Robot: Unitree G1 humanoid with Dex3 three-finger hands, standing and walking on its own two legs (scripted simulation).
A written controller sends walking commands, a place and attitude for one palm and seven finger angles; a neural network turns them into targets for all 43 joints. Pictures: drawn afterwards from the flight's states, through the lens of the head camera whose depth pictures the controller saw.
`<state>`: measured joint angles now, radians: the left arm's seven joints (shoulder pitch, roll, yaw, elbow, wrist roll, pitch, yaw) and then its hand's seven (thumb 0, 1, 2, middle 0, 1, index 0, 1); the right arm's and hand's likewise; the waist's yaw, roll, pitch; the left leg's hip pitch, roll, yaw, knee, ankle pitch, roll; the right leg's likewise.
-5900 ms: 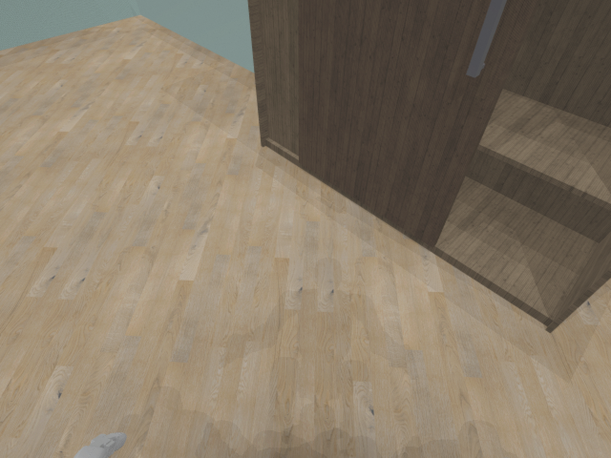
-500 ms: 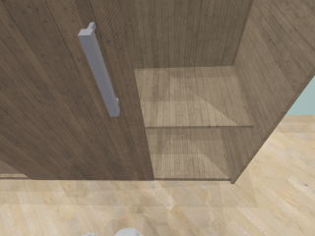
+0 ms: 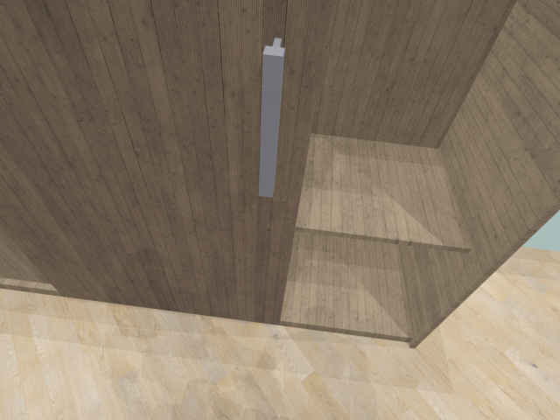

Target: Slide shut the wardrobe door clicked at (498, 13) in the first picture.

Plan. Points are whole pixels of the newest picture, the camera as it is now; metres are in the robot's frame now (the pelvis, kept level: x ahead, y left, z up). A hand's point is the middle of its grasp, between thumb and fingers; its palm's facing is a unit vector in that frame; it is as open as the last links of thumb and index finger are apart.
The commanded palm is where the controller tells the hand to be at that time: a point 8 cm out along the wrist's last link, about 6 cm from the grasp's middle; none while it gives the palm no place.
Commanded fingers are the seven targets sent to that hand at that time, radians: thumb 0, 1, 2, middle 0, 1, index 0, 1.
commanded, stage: come to a stop and stand still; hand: left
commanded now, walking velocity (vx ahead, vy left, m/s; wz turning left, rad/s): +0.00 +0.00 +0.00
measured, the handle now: (271, 126) +0.52 +0.08 +0.15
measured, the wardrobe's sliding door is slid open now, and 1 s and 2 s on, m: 0.49 0.49 0.49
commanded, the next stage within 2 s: look again from close up in 0.78 s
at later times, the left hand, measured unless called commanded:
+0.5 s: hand out of the picture -0.04 +0.16 -0.17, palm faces +0.01 -0.98 -0.19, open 7.3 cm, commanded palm none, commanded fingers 0.00 0.90 0.90 -0.20 -0.30 -0.20 -0.30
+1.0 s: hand out of the picture -0.05 +0.18 -0.18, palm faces +0.01 -0.98 -0.22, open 7.4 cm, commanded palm none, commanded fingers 0.00 0.90 0.90 -0.20 -0.30 -0.20 -0.30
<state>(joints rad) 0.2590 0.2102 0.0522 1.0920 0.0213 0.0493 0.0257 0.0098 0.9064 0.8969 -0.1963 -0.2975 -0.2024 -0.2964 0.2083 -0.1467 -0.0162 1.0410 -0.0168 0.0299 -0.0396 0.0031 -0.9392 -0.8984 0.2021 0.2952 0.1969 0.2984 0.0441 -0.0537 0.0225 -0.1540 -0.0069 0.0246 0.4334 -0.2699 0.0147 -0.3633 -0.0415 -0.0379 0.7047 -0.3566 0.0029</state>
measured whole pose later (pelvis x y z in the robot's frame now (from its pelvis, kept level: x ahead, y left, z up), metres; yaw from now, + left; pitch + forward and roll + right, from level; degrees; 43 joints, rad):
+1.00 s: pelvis -0.05 +0.00 -0.01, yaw +0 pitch -1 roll -1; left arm 0.33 0.14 0.00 1.08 0.02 -0.02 0.05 0.01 0.90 0.90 -0.20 -0.30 -0.20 -0.30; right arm 0.32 -0.17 -0.02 1.05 -0.02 0.00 -0.03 0.01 -0.91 -0.90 0.20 0.29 0.19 0.30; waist -0.02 0.03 -0.01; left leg -0.28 0.01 0.02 0.55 -0.26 0.01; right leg -0.22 0.01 -0.06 0.52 -0.29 -0.02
